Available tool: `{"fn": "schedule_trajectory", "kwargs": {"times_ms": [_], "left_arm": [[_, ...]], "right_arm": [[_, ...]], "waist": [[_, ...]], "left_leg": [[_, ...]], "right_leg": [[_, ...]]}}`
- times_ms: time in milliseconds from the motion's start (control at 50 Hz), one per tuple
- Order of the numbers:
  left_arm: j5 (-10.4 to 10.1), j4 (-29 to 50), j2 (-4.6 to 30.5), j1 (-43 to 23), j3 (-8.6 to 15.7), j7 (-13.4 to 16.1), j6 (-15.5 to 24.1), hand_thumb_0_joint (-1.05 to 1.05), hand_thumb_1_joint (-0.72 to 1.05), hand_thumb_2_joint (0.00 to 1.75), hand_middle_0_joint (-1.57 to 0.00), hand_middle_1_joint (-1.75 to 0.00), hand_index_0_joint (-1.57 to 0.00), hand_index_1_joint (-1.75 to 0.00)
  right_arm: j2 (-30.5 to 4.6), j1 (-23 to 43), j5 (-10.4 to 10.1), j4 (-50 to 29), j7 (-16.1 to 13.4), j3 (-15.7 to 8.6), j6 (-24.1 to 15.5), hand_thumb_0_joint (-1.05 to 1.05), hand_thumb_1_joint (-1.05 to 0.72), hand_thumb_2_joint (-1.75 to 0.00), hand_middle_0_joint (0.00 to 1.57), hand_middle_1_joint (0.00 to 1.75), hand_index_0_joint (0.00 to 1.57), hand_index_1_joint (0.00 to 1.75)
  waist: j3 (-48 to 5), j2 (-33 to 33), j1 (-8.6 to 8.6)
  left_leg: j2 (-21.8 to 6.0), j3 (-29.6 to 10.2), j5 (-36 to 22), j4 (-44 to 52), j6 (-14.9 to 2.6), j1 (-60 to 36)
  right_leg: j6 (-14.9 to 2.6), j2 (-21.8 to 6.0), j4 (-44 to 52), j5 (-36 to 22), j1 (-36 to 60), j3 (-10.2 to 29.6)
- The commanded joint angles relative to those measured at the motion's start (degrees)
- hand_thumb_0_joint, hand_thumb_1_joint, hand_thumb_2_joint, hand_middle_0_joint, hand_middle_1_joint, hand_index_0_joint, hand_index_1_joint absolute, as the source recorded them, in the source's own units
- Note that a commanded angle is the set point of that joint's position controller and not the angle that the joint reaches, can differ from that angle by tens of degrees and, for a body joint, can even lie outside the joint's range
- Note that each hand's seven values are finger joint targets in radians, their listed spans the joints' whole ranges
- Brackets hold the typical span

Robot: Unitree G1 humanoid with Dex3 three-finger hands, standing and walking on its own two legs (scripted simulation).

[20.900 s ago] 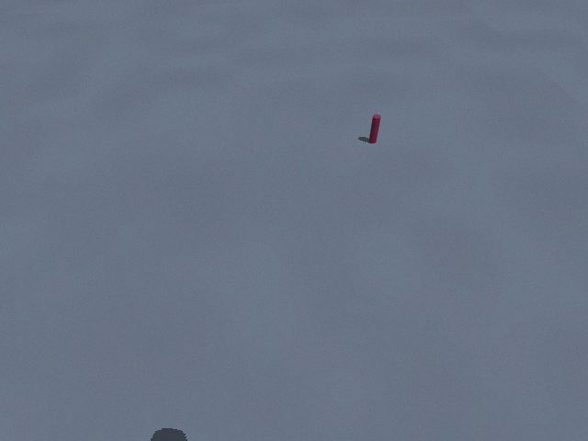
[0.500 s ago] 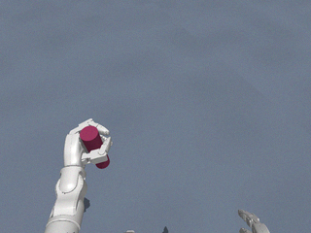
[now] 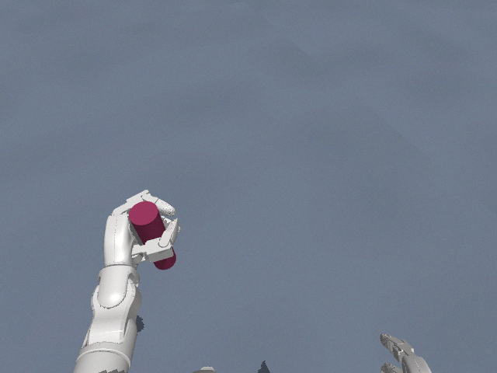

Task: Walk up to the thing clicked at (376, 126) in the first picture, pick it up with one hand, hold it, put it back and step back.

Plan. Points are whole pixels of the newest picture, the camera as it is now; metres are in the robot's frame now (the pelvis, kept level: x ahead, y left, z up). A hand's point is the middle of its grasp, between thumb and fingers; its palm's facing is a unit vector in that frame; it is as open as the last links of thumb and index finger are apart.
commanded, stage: crouch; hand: left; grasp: from the side
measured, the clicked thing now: (155, 239) +0.33 +0.18 +0.01
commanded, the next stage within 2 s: lower in 1.72 s
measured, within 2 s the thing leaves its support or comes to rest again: neither
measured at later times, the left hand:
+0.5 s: hand (175, 268) +0.35 +0.18 -0.17, palm faces +0.13 -0.99 -0.03, open 5.2 cm
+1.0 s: hand (187, 292) +0.38 +0.19 -0.39, palm faces +0.14 -0.99 -0.04, open 5.2 cm
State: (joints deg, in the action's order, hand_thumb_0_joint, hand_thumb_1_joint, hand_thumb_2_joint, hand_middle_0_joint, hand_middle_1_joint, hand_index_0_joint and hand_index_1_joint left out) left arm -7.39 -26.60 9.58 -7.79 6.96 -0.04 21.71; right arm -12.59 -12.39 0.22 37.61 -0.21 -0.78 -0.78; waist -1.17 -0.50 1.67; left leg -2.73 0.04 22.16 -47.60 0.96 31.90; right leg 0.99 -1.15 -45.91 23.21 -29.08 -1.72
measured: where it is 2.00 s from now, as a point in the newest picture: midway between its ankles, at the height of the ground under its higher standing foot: outside the picture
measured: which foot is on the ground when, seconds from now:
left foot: down 0.00-1.00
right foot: down 0.00-1.00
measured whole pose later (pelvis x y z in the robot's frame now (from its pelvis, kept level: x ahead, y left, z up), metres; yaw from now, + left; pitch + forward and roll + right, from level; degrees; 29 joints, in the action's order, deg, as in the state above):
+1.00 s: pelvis -0.08 +0.00 -0.34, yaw -4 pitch +33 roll -4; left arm -3.7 -63.8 22.4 -37.8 26.1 -7.1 45.7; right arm -14.7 -4.7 6.9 41.3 5.6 2.1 0.1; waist -6.7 1.5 7.6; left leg -3.0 -5.7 38.1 -125.2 1.5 119.9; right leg 0.8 0.0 -123.8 40.5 -116.0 -2.4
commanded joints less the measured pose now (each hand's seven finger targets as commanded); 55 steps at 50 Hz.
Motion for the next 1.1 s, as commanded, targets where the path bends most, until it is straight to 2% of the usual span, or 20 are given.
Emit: {"fn": "schedule_trajectory", "kwargs": {"times_ms": [0, 60, 120, 140, 160, 180, 280, 380, 440, 480, 580, 640, 700, 740, 760, 840, 860, 940, 1060, 1080], "left_arm": [[-1.0, 10.0, 5.6, -17.1, 2.9, 0.4, 6.5, 0.00, 0.61, 1.20, -1.32, -1.33, -1.33, -1.32], [-0.6, 6.7, 7.3, -17.5, 4.8, 0.0, 9.3, 0.00, 0.58, 1.19, -1.30, -1.32, -1.31, -1.31], [-0.2, 2.8, 5.1, -19.8, 3.1, -0.7, 12.2, 0.00, 0.58, 1.19, -1.31, -1.33, -1.32, -1.32], [-0.2, 2.6, 7.8, -21.7, 5.6, -0.8, 13.6, 0.00, 0.56, 1.18, -1.31, -1.33, -1.32, -1.32], [-0.2, 0.8, 6.8, -21.5, 4.7, -1.2, 14.7, 0.00, 0.56, 1.19, -1.31, -1.34, -1.32, -1.33], [-0.1, -1.2, 8.0, -22.2, 6.0, -1.3, 15.7, 0.00, 0.55, 1.19, -1.33, -1.35, -1.34, -1.35], [-0.3, -7.9, 8.8, -23.6, 7.2, -2.7, 21.9, 0.00, 0.52, 1.20, -1.33, -1.36, -1.34, -1.35], [-0.6, -9.1, 12.5, -28.9, 9.7, -4.2, 25.8, 0.00, 0.48, 1.19, -1.31, -1.33, -1.31, -1.33], [-1.1, -10.5, 13.0, -32.6, 10.9, -4.3, 26.5, 0.00, 0.48, 1.22, -1.30, -1.33, -1.29, -1.33], [-1.0, -11.3, 15.0, -32.5, 12.9, -4.1, 26.8, 0.00, 0.53, 1.23, -1.29, -1.33, -1.29, -1.33], [-0.5, -14.0, 14.7, -36.0, 12.8, -5.8, 27.3, 0.00, 0.58, 1.27, -1.32, -1.36, -1.31, -1.36], [0.3, -16.9, 17.3, -40.9, 14.0, -6.4, 27.6, 0.00, 0.58, 1.28, -1.32, -1.37, -1.31, -1.37], [1.0, -19.5, 19.8, -42.4, 16.7, -6.2, 28.3, 0.00, 0.58, 1.30, -1.32, -1.38, -1.32, -1.39], [1.3, -21.7, 18.3, -43.3, 16.0, -6.2, 28.5, 0.00, 0.58, 1.32, -1.34, -1.41, -1.34, -1.42], [1.1, -22.0, 19.7, -44.3, 17.3, -6.2, 29.0, 0.00, 0.58, 1.33, -1.33, -1.41, -1.33, -1.41], [2.0, -22.6, 24.1, -46.8, 19.5, -6.6, 29.7, 0.00, 0.57, 1.31, -1.33, -1.40, -1.33, -1.40], [2.4, -23.6, 23.2, -48.1, 18.9, -6.9, 29.6, 0.00, 0.56, 1.32, -1.34, -1.41, -1.34, -1.41], [2.4, -24.1, 27.3, -50.8, 22.0, -6.8, 29.5, 0.00, 0.54, 1.30, -1.31, -1.37, -1.30, -1.38], [2.3, -25.8, 28.8, -52.2, 22.5, -8.1, 28.8, 0.00, 0.55, 1.26, -1.27, -1.33, -1.27, -1.34], [2.4, -27.3, 30.6, -50.3, 24.3, -8.2, 28.5, 0.00, 0.56, 1.25, -1.27, -1.33, -1.27, -1.33]], "right_arm": [[-7.5, 1.3, 0.1, -5.9, -0.1, -3.0, -2.7, 0.00, -0.87, -0.90, 0.20, 0.30, 0.20, 0.30], [-7.6, 0.9, 0.6, -5.1, 0.3, -3.3, -2.8, 0.00, -0.87, -0.90, 0.20, 0.30, 0.20, 0.30], [-8.1, 0.1, 1.2, -4.6, 1.2, -3.9, -2.8, 0.00, -0.88, -0.90, 0.20, 0.30, 0.20, 0.30], [-8.2, 0.3, 1.2, -4.5, 1.2, -3.9, -2.9, 0.00, -0.88, -0.90, 0.20, 0.30, 0.20, 0.30], [-8.1, 0.3, 1.3, -4.5, 1.5, -3.9, -2.9, 0.00, -0.88, -0.90, 0.20, 0.30, 0.20, 0.30], [-8.4, 0.4, 1.4, -4.3, 1.7, -4.0, -3.1, 0.00, -0.88, -0.90, 0.20, 0.30, 0.20, 0.30], [-9.5, 0.2, 2.2, -4.1, 2.9, -3.9, -3.3, 0.00, -0.89, -0.90, 0.20, 0.30, 0.20, 0.30], [-10.3, 0.2, 2.8, -4.1, 3.6, -3.2, -2.8, 0.00, -0.90, -0.90, 0.20, 0.30, 0.20, 0.30], [-11.0, 0.4, 3.1, -3.8, 3.8, -3.6, -2.2, 0.00, -0.90, -0.91, 0.20, 0.30, 0.20, 0.30], [-11.4, 0.8, 3.3, -3.7, 4.1, -3.5, -1.8, 0.00, -0.90, -0.91, 0.20, 0.30, 0.20, 0.30], [-12.3, 0.1, 4.0, -2.2, 4.5, -3.6, -1.4, 0.00, -0.91, -0.91, 0.20, 0.30, 0.20, 0.30], [-12.3, 0.0, 4.4, -1.3, 4.4, -3.3, -1.2, 0.00, -0.90, -0.91, 0.20, 0.30, 0.20, 0.30], [-12.2, 0.9, 5.2, -1.0, 4.6, -2.6, -1.0, 0.00, -0.90, -0.91, 0.20, 0.30, 0.20, 0.30], [-12.5, 1.1, 5.4, -1.1, 4.9, -2.4, -1.0, 0.00, -0.90, -0.91, 0.20, 0.30, 0.20, 0.30], [-12.3, 1.5, 5.6, -0.8, 4.9, -2.1, -1.0, 0.00, -0.90, -0.91, 0.20, 0.30, 0.20, 0.30], [-13.0, 1.3, 6.1, -0.4, 5.0, -1.6, -0.8, 0.00, -0.91, -0.91, 0.20, 0.30, 0.20, 0.30], [-13.4, 0.8, 6.3, 0.1, 5.1, -1.6, -0.7, 0.00, -0.91, -0.91, 0.20, 0.30, 0.20, 0.30], [-14.2, 0.6, 6.6, 0.6, 5.1, -1.0, -0.1, 0.00, -0.91, -0.91, 0.20, 0.30, 0.20, 0.30], [-14.9, 1.6, 7.2, 0.7, 5.0, 0.5, 0.6, 0.00, -0.91, -0.91, 0.20, 0.30, 0.20, 0.30], [-15.4, 1.2, 7.4, 0.8, 5.0, 0.8, 0.7, 0.00, -0.91, -0.91, 0.20, 0.30, 0.20, 0.30]], "waist": [[-15.3, 1.0, 0.87], [-15.0, 0.6, 0.49], [-18.2, 0.7, 1.80], [-19.2, 0.4, 1.39], [-19.6, -0.2, 1.68], [-20.2, -0.1, 1.62], [-28.9, -3.4, 1.45], [-37.5, -4.0, 1.16], [-38.3, -4.9, 2.21], [-41.0, -4.9, 1.27], [-45.1, -4.9, 3.14], [-44.6, -5.5, 4.05], [-43.5, -6.0, 3.29], [-42.6, -6.8, 4.08], [-42.4, -6.5, 4.01], [-44.8, -8.1, 3.87], [-45.6, -8.7, 4.88], [-46.4, -9.6, 4.98], [-42.4, -9.1, 6.29], [-42.7, -9.0, 6.19]], "left_leg": [[1.6, -0.4, -10.9, 3.8, -1.38, -6.0], [1.8, -0.2, -9.6, 0.6, -1.35, -1.7], [1.5, -0.9, -10.2, -3.6, -1.43, 0.4], [1.7, -0.9, -9.0, -5.4, -1.50, 2.8], [1.8, -1.0, -8.0, -6.9, -1.46, 4.1], [1.7, -1.2, -6.9, -8.7, -1.46, 6.1], [1.8, -2.7, -7.8, -20.6, -1.30, 15.1], [1.8, -2.6, -7.7, -31.1, -1.94, 26.4], [1.7, -3.0, -3.7, -34.7, -1.73, 31.2], [1.5, -3.3, -3.7, -37.0, -1.59, 33.3], [1.3, -4.2, -5.4, -44.9, -1.80, 37.5], [1.3, -3.9, -0.4, -48.5, -1.71, 43.1], [1.3, -3.4, 4.0, -51.7, -1.51, 48.6], [1.3, -3.9, 7.6, -52.9, -1.16, 50.6], [1.4, -3.2, 9.1, -54.7, -1.26, 53.3], [1.5, -2.5, 8.6, -59.2, -1.30, 56.3], [1.4, -2.8, 7.4, -60.5, -1.35, 55.7], [1.3, -2.6, 7.5, -64.3, -1.32, 58.4], [1.4, -2.2, 12.3, -68.9, -1.57, 66.7], [1.4, -2.2, 11.3, -70.0, -1.60, 67.3]], "right_leg": [[-1.19, 1.6, 3.6, -14.1, 0.5, -0.6], [-1.30, 1.3, 1.0, -13.1, -2.7, -0.2], [-1.65, 1.6, -3.4, -12.8, -8.4, -0.2], [-1.65, 1.4, -4.7, -11.8, -9.7, 0.0], [-1.73, 1.5, -6.2, -10.7, -11.7, 0.1], [-1.87, 1.6, -8.2, -9.3, -14.5, 0.0], [-2.59, 2.0, -20.5, -7.5, -27.9, -0.8], [-2.30, 2.0, -29.8, -8.2, -34.0, 0.8], [-2.49, 2.2, -33.8, -3.9, -40.7, 0.8], [-2.72, 2.4, -36.8, -3.1, -43.1, 0.4], [-2.93, 2.7, -44.7, -4.1, -51.5, -0.8], [-3.07, 2.8, -48.0, 0.0, -55.9, -1.0], [-3.13, 2.7, -51.4, 4.3, -59.3, -0.9], [-3.48, 2.9, -54.2, 7.2, -64.0, -2.2], [-3.21, 2.7, -54.7, 8.4, -63.7, -1.6], [-3.23, 2.9, -59.8, 7.8, -66.1, -2.4], [-3.31, 2.8, -61.3, 6.5, -67.8, -3.0], [-3.24, 2.9, -65.0, 6.5, -70.1, -3.4], [-2.77, 3.2, -68.3, 9.6, -72.0, -4.1], [-2.63, 3.4, -69.0, 8.6, -70.9, -4.3]]}}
